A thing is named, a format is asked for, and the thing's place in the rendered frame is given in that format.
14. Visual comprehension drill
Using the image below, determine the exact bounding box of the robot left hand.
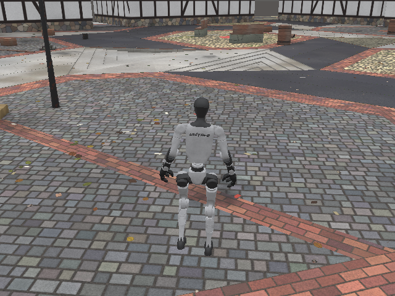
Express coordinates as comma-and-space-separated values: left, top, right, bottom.
159, 168, 173, 183

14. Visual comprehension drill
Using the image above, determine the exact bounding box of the robot right hand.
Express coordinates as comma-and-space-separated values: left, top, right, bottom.
222, 173, 236, 187

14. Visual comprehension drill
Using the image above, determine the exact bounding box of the left robot thigh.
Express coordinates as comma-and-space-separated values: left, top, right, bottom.
176, 171, 189, 209

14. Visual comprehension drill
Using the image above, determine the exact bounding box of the robot right upper arm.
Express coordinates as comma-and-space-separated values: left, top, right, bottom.
213, 125, 229, 160

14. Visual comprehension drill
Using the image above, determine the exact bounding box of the right robot forearm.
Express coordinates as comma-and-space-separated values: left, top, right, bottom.
223, 150, 235, 175

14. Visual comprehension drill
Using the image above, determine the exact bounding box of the robot left upper arm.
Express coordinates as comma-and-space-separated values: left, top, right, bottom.
169, 123, 188, 157

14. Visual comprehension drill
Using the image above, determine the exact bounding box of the left robot forearm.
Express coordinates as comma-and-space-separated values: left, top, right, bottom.
162, 147, 175, 171

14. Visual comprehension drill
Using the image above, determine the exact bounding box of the left robot shin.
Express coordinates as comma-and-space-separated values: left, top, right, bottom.
178, 199, 187, 241

